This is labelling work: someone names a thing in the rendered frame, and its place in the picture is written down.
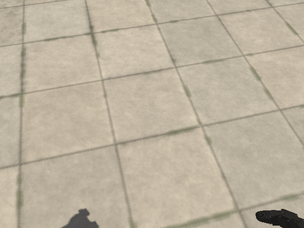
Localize right robot hand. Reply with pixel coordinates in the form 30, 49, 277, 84
256, 209, 304, 228

